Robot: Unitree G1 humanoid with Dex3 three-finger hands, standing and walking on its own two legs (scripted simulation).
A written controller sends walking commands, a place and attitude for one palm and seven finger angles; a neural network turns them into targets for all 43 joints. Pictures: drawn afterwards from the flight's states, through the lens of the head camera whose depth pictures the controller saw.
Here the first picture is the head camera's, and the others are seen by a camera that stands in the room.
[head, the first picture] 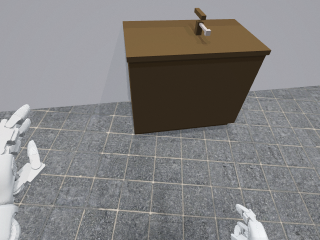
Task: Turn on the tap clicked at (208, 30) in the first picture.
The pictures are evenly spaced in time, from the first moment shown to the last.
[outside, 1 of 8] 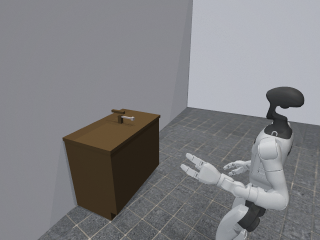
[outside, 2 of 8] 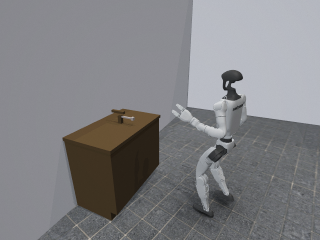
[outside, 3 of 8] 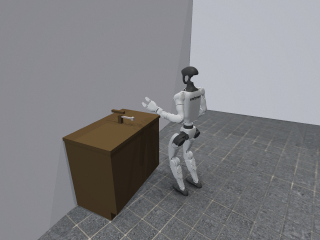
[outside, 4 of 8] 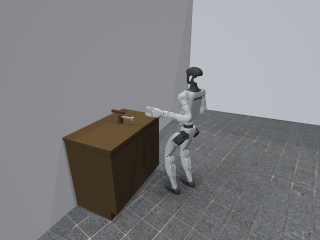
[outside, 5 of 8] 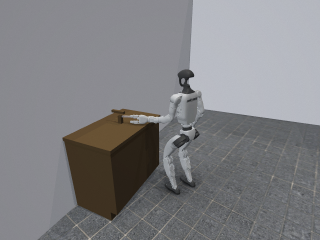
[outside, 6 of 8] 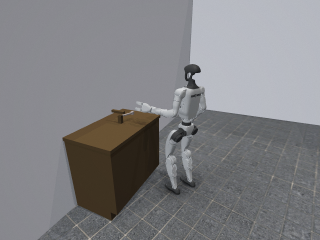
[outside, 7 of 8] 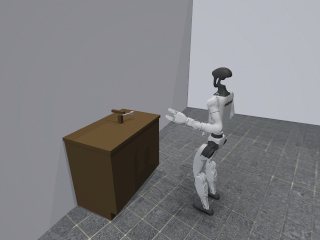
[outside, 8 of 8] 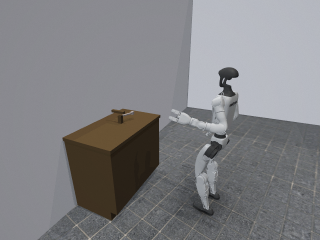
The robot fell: no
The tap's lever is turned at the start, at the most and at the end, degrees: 0 69 69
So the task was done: yes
